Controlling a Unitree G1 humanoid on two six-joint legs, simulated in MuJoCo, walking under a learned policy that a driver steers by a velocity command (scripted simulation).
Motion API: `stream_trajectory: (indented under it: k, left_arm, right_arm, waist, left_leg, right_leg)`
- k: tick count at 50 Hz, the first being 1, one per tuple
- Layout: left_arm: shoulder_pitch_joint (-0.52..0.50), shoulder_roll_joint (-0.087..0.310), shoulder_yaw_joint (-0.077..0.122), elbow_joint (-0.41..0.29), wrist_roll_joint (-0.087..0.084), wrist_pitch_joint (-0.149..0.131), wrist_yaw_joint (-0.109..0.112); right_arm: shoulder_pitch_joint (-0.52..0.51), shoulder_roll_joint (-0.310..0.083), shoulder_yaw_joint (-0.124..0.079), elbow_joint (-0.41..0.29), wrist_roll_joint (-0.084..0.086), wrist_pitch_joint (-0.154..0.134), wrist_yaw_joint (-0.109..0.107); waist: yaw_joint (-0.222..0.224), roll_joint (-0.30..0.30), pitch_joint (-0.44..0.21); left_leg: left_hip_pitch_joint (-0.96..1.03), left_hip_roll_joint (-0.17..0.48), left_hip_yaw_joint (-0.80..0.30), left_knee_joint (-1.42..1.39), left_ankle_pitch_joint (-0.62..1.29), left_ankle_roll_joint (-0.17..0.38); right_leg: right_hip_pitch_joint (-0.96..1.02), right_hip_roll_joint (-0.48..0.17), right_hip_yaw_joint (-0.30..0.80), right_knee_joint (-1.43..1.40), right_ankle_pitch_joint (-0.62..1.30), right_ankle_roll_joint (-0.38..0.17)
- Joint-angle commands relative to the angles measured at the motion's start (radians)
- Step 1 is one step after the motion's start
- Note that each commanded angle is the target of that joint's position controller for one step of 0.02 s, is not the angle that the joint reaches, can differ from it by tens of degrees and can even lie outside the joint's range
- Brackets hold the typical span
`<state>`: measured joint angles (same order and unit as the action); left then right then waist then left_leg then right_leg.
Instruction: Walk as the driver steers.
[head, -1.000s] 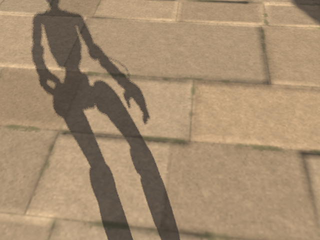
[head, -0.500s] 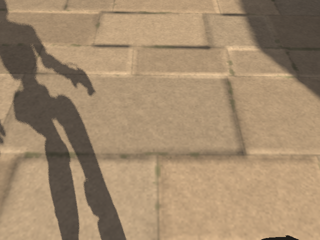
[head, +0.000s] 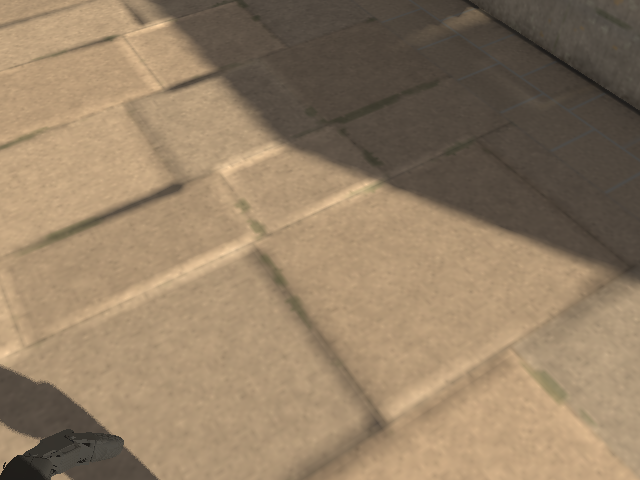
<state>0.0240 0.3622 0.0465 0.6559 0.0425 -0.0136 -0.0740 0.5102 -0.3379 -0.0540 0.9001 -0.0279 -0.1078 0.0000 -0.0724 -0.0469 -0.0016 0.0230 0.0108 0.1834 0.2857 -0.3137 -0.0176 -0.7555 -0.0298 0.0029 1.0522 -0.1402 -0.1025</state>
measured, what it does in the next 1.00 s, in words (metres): walks ahead, turning left: right foot, then left foot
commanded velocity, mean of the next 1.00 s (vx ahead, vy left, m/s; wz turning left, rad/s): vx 1.00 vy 0.00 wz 0.69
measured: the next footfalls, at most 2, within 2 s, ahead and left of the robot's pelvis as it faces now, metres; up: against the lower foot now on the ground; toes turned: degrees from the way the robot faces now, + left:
right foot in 0.14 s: +0.33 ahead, -0.09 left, +0.00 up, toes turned +0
left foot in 0.58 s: +0.73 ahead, +0.16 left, +0.00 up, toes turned +25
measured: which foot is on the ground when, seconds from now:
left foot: down 0.00-0.14, up 0.16-0.56, down 0.58-1.00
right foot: up 0.00-0.12, down 0.14-0.58, up 0.60-1.00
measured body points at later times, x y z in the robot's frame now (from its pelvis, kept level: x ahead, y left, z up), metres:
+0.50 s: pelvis +0.47 +0.04 -0.02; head +0.49 +0.06 +0.43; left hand +0.35 +0.30 -0.15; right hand +0.73 -0.16 -0.10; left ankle +0.66 +0.18 -0.68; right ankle +0.29 -0.09 -0.73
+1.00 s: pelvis +0.91 +0.22 -0.02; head +0.94 +0.25 +0.43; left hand +0.99 +0.56 -0.06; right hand +1.09 -0.04 -0.13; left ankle +0.70 +0.14 -0.73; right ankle +1.15 +0.23 -0.72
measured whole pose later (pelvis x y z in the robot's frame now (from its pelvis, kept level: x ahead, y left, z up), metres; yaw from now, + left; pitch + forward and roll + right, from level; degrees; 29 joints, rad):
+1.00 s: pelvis +0.91 +0.22 -0.02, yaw +45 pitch +3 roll +0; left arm -0.05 0.27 -0.04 0.56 0.03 -0.07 -0.01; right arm 0.47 -0.35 -0.09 0.84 0.00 -0.06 0.01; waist -0.14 -0.01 0.03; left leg 0.11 -0.17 -0.32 0.41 -0.46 0.16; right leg -0.58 -0.03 0.07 0.50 -0.03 0.02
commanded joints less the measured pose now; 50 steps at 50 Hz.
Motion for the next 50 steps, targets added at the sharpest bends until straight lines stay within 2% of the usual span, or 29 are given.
stream_trajectory:
  k: [1,4,6,7,8,9,10,11,14,16,18,22,24,26,27,28,29,30,31,32,33,34,37,40,44,46,48,49,50]
  left_arm:
    - [-0.061,-0.039,-0.045,-0.083,-0.003,-0.020,-0.023]
    - [-0.040,-0.002,-0.043,-0.064,0.012,-0.037,-0.002]
    - [0.287,0.075,-0.005,0.038,0.025,-0.043,0.033]
    - [0.432,0.156,0.025,0.083,0.041,-0.043,0.057]
    - [0.432,0.241,0.044,0.076,0.061,-0.054,0.073]
    - [0.429,0.212,0.045,0.059,0.032,-0.051,0.074]
    - [0.351,0.135,0.031,0.083,0.017,-0.057,0.074]
    - [0.297,0.081,0.022,0.095,0.009,-0.067,0.072]
    - [0.263,-0.003,0.006,0.125,-0.009,-0.093,0.071]
    - [0.278,-0.027,0.004,0.158,-0.030,-0.114,0.066]
    - [0.279,-0.046,-0.001,0.175,-0.030,-0.126,0.066]
    - [0.269,-0.008,0.003,0.189,-0.026,-0.137,0.079]
    - [0.298,0.048,0.011,0.193,-0.029,-0.134,0.091]
    - [0.298,0.123,0.031,0.176,-0.021,-0.104,0.109]
    - [0.262,0.156,0.042,0.159,-0.013,-0.081,0.115]
    - [0.221,0.168,0.048,0.140,-0.006,-0.061,0.113]
    - [0.217,0.132,0.044,0.149,-0.003,-0.053,0.095]
    - [0.237,-0.040,-0.004,0.093,0.013,-0.072,0.077]
    - [0.285,-0.020,-0.015,-0.019,-0.010,-0.096,0.077]
    - [0.211,0.034,-0.016,-0.018,0.002,-0.120,0.080]
    - [0.178,0.053,-0.015,-0.011,0.000,-0.127,0.079]
    - [0.154,0.038,-0.021,-0.012,0.016,-0.119,0.081]
    - [0.159,0.006,-0.035,-0.018,0.036,-0.053,0.075]
    - [-0.027,-0.024,-0.053,-0.100,0.020,-0.045,0.060]
    - [-0.136,-0.038,-0.062,-0.145,-0.009,-0.052,0.053]
    - [-0.157,-0.018,-0.056,-0.165,-0.014,-0.057,0.057]
    - [-0.050,0.031,-0.036,-0.139,-0.016,-0.062,0.069]
    - [0.084,0.087,-0.011,-0.104,-0.023,-0.065,0.082]
    - [0.298,0.128,0.011,-0.054,-0.027,-0.068,0.099]
  right_arm:
    - [-0.099,-0.057,0.014,-0.059,0.016,-0.029,0.009]
    - [-0.042,-0.161,-0.002,-0.007,0.021,-0.017,0.010]
    - [-0.061,-0.207,-0.009,0.001,0.020,0.003,-0.004]
    - [-0.051,-0.159,0.003,-0.016,0.019,0.004,-0.001]
    - [0.059,0.026,0.036,-0.058,0.032,0.006,0.012]
    - [0.004,-0.068,0.011,-0.083,0.054,0.014,0.000]
    - [-0.095,-0.087,0.000,-0.097,0.052,0.019,-0.001]
    - [-0.108,-0.045,0.011,-0.091,0.045,0.022,0.006]
    - [-0.063,0.018,0.011,-0.053,0.016,0.072,0.029]
    - [-0.159,0.040,0.007,-0.090,0.009,0.096,0.041]
    - [-0.271,0.059,0.013,-0.142,0.006,0.099,0.053]
    - [-0.413,0.052,0.029,-0.207,0.014,0.090,0.083]
    - [-0.426,0.031,0.027,-0.212,0.009,0.087,0.090]
    - [-0.290,-0.024,0.010,-0.174,0.015,0.089,0.082]
    - [-0.135,-0.064,-0.008,-0.136,0.016,0.091,0.073]
    - [0.061,-0.114,-0.036,-0.078,0.013,0.094,0.058]
    - [0.128,-0.160,-0.065,-0.047,0.020,0.098,0.033]
    - [0.021,-0.236,-0.080,-0.052,0.023,0.111,0.019]
    - [-0.032,-0.312,-0.096,-0.106,0.007,0.116,0.019]
    - [-0.060,-0.254,-0.092,-0.131,0.005,0.113,0.011]
    - [-0.087,-0.187,-0.077,-0.117,0.008,0.106,0.005]
    - [-0.113,-0.162,-0.068,-0.108,0.013,0.093,0.003]
    - [-0.159,-0.119,-0.046,-0.121,0.026,0.049,-0.001]
    - [-0.133,-0.128,-0.052,-0.127,0.028,0.030,0.003]
    - [-0.059,-0.144,-0.068,-0.114,0.038,0.033,0.015]
    - [-0.059,-0.151,-0.074,-0.115,0.034,0.035,0.010]
    - [-0.107,-0.180,-0.081,-0.130,0.031,0.034,0.002]
    - [-0.133,-0.214,-0.087,-0.136,0.022,0.033,0.004]
    - [-0.198,-0.231,-0.088,-0.149,0.016,0.027,0.010]
  waist:
    - [0.087,0.078,0.131]
    - [0.138,0.108,0.100]
    - [0.306,0.139,-0.095]
    - [0.348,0.117,-0.201]
    - [0.211,-0.156,-0.339]
    - [0.239,-0.069,-0.411]
    - [0.197,-0.001,-0.199]
    - [0.155,-0.003,-0.066]
    - [0.059,-0.028,0.020]
    - [0.045,-0.018,0.085]
    - [0.040,-0.026,0.122]
    - [0.029,0.013,0.151]
    - [0.018,0.015,0.123]
    - [-0.060,-0.045,0.016]
    - [-0.145,-0.065,-0.064]
    - [-0.233,-0.048,-0.150]
    - [-0.239,0.052,-0.143]
    - [-0.084,0.334,-0.037]
    - [-0.022,0.349,-0.256]
    - [-0.036,0.137,-0.177]
    - [0.009,0.001,-0.042]
    - [0.051,-0.050,0.014]
    - [0.120,-0.052,0.068]
    - [0.067,-0.016,0.120]
    - [-0.025,0.067,0.060]
    - [-0.031,0.090,0.046]
    - [0.029,0.101,-0.021]
    - [0.102,0.097,-0.110]
    - [0.233,0.094,-0.201]
  left_leg:
    - [-0.260,0.182,-0.085,-0.297,0.500,0.134]
    - [-0.112,0.226,-0.096,-0.149,1.099,0.157]
    - [-0.143,0.216,-0.100,0.301,1.193,0.137]
    - [-0.338,0.150,-0.108,0.622,0.854,0.128]
    - [-0.624,0.013,-0.156,1.033,-0.181,0.118]
    - [-0.702,-0.005,-0.271,1.171,-0.124,0.138]
    - [-0.760,0.048,-0.268,1.127,0.009,0.138]
    - [-0.758,0.080,-0.250,1.069,0.057,0.130]
    - [-0.658,0.130,-0.248,1.016,0.073,0.101]
    - [-0.743,0.156,-0.238,0.980,0.094,0.093]
    - [-0.783,0.152,-0.197,0.906,0.202,0.093]
    - [-0.658,0.098,-0.075,0.575,0.414,0.142]
    - [-0.552,0.023,-0.005,0.471,0.457,0.175]
    - [-0.404,-0.063,0.034,0.466,0.345,0.199]
    - [-0.242,-0.093,0.017,0.479,0.268,0.221]
    - [-0.030,-0.108,-0.034,0.456,0.180,0.254]
    - [0.111,-0.089,-0.125,0.381,0.116,0.291]
    - [0.177,0.053,-0.433,0.382,0.293,0.356]
    - [0.376,0.209,-0.933,0.110,0.007,0.530]
    - [0.299,0.247,-1.039,-0.054,-0.168,0.486]
    - [0.124,0.221,-0.968,-0.077,-0.153,0.431]
    - [-0.022,0.179,-0.878,-0.068,-0.053,0.403]
    - [-0.318,0.064,-0.665,-0.094,0.107,0.378]
    - [-0.410,-0.016,-0.566,-0.135,0.240,0.347]
    - [-0.243,-0.027,-0.563,-0.079,0.516,0.272]
    - [-0.163,-0.002,-0.589,-0.038,0.585,0.249]
    - [-0.131,-0.005,-0.604,0.083,0.763,0.201]
    - [-0.115,-0.012,-0.600,0.243,0.868,0.178]
    - [-0.193,-0.039,-0.576,0.478,0.845,0.159]
  right_leg:
    - [0.222,0.037,-0.071,-0.278,0.130,-0.009]
    - [0.406,0.082,-0.117,-0.390,0.072,-0.036]
    - [0.786,0.102,-0.060,-0.465,0.002,-0.057]
    - [1.041,-0.036,0.079,-0.461,-0.149,-0.055]
    - [1.245,-0.380,0.526,-0.534,-0.353,-0.085]
    - [1.176,-0.435,0.751,-0.695,-0.390,-0.092]
    - [1.016,-0.362,0.565,-0.726,-0.322,-0.078]
    - [0.872,-0.322,0.435,-0.766,-0.215,-0.075]
    - [0.655,-0.253,0.194,-0.862,-0.092,-0.045]
    - [0.643,-0.238,0.072,-0.911,0.016,-0.025]
    - [0.619,-0.191,-0.076,-0.941,0.144,0.003]
    - [0.612,-0.134,-0.269,-0.984,0.385,0.036]
    - [0.702,-0.156,-0.299,-0.918,0.759,0.056]
    - [0.811,-0.183,-0.296,-0.690,1.158,0.075]
    - [0.795,-0.204,-0.282,-0.479,1.244,0.069]
    - [0.713,-0.215,-0.250,-0.193,1.166,0.053]
    - [0.554,-0.107,-0.246,0.191,0.599,0.068]
    - [0.168,0.076,-0.188,0.596,-0.348,0.108]
    - [-0.078,0.101,0.038,0.700,-0.365,0.113]
    - [-0.137,0.034,0.096,0.614,-0.280,0.101]
    - [-0.103,-0.009,0.095,0.494,-0.207,0.101]
    - [-0.039,-0.040,0.094,0.413,-0.204,0.112]
    - [0.124,-0.102,0.075,0.204,-0.222,0.166]
    - [0.169,-0.095,0.012,-0.095,-0.017,0.184]
    - [0.228,-0.016,-0.016,-0.382,0.246,0.153]
    - [0.268,0.002,0.007,-0.475,0.244,0.137]
    - [0.462,0.048,0.023,-0.547,0.172,0.122]
    - [0.608,0.065,0.029,-0.525,0.071,0.112]
    - [0.825,0.035,0.029,-0.520,-0.001,0.102]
